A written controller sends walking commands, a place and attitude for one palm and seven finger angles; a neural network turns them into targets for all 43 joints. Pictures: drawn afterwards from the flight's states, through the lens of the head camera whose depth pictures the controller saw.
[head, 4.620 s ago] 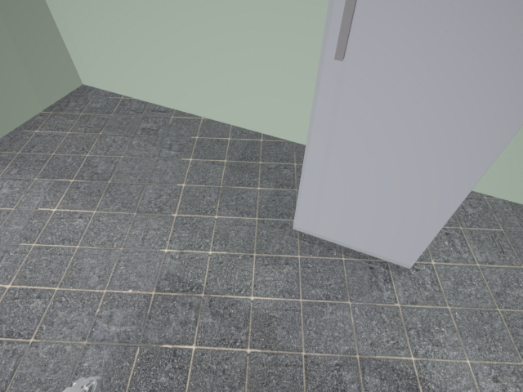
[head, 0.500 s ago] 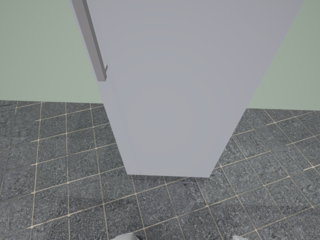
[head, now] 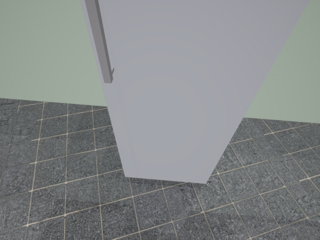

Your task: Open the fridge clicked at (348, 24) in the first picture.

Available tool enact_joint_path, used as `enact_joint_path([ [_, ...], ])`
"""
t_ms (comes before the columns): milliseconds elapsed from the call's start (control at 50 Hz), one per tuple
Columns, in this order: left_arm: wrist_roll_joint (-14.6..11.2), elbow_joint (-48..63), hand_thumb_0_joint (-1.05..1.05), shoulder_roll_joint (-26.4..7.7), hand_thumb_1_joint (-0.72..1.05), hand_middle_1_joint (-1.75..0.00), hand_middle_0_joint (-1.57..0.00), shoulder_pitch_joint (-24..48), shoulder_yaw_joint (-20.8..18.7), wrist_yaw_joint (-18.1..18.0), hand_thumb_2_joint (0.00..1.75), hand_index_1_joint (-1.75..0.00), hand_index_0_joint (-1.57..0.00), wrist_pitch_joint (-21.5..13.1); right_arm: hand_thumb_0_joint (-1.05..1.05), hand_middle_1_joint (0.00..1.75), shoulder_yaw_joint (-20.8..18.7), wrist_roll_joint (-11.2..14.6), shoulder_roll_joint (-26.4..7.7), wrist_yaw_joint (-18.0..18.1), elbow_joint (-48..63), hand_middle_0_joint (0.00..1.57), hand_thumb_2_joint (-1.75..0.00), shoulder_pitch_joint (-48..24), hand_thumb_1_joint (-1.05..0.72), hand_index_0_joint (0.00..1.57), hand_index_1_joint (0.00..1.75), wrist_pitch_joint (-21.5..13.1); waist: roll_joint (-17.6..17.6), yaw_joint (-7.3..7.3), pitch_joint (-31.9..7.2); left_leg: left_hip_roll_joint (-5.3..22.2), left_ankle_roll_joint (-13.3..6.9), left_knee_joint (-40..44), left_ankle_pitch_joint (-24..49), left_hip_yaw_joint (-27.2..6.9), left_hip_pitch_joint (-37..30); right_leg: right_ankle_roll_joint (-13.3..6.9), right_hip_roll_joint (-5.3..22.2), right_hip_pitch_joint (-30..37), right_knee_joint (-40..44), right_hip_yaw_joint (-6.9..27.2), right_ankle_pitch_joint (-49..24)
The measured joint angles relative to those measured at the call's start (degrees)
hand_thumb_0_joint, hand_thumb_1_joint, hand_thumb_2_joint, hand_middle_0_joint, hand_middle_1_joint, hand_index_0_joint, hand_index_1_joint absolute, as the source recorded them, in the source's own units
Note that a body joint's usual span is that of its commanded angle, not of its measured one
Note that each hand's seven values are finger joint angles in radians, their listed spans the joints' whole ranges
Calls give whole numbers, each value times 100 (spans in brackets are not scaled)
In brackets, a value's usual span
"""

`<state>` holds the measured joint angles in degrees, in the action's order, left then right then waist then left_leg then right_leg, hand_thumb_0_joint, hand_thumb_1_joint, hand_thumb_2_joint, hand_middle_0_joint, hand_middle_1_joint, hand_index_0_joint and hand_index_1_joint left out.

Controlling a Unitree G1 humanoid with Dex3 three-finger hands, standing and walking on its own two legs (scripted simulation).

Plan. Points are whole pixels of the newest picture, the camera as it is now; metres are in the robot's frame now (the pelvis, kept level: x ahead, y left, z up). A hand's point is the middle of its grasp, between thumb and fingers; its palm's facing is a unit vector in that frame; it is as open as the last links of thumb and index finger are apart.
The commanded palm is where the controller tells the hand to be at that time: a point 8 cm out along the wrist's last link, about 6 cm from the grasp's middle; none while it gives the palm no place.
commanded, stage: come to a stop and stand still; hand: left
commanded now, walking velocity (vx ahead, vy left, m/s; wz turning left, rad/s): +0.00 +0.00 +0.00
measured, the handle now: (102, 38) +0.52 +0.20 +0.23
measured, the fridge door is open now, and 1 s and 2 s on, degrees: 0 0 0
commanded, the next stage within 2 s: look again from close up in 1.24 s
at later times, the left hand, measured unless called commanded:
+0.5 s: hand out of the picture -0.01 +0.18 -0.18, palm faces +0.01 -0.98 -0.19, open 7.4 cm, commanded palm none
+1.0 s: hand out of the picture -0.03 +0.17 -0.17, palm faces +0.04 -0.98 -0.20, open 7.4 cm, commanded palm none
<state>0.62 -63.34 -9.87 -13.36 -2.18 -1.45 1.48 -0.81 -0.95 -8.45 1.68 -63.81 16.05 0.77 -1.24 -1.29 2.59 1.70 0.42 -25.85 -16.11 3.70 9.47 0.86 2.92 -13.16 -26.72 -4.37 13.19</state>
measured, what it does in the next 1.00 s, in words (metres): stands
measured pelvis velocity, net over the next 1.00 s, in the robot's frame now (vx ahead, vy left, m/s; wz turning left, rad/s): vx -0.03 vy -0.01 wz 0.01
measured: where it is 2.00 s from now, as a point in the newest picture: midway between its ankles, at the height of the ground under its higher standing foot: outside the picture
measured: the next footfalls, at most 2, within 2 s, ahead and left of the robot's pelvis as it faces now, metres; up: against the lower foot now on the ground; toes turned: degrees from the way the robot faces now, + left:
none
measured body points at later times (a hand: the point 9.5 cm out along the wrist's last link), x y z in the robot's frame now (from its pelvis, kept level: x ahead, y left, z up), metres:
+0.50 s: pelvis -0.01 +0.01 +0.00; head +0.00 +0.01 +0.44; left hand -0.01 +0.23 -0.16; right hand -0.01 -0.21 -0.16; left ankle -0.03 +0.12 -0.74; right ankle +0.01 -0.12 -0.74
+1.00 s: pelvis -0.03 -0.01 +0.00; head -0.04 -0.01 +0.45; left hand -0.03 +0.22 -0.16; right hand -0.03 -0.23 -0.16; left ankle -0.03 +0.12 -0.74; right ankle +0.01 -0.13 -0.74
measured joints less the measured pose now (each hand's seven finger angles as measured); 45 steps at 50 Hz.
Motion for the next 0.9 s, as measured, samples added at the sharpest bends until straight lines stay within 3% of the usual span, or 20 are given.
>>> enact_joint_path([
  [360, 6, -317, 1, 200, 92, -30, -20, -206, 158, -15, 90, -30, -19, -117, 2, 30, 66, 26, 102, 49, -162, 20, -90, -13, -92, 20, 30, -137, 23, 62, -92, -69, -87, 330, 129, 135, -290, 86, 36, 255, 354, 125, -193],
  [480, 28, -161, 1, 189, 91, -30, -20, -237, 265, -98, 90, -30, -20, -252, 2, 30, 81, 22, -1, 24, 243, 20, -90, 98, -92, 20, 30, -226, 142, 185, 19, -89, -109, -331, -103, 54, 111, 92, 107, -66, -211, 67, 16],
  [700, 37, 198, 0, 12, 91, -30, -20, -352, 223, -25, 90, -30, -19, -135, 2, 30, 66, -16, -97, -42, 468, 20, -90, 191, -92, 20, 30, -96, 191, 147, -250, -109, -96, -344, -5, 39, 118, 36, 128, -125, -347, 63, -3],
  [900, 20, 246, 0, 0, 91, -30, -20, -421, 222, 8, 90, -30, -19, -153, 1, 30, 94, -13, -145, -62, 383, 20, -90, 236, -91, 20, 30, -120, 137, 135, -246, -52, -15, -132, 195, -6, 128, -45, 61, -133, -161, 10, -164],
])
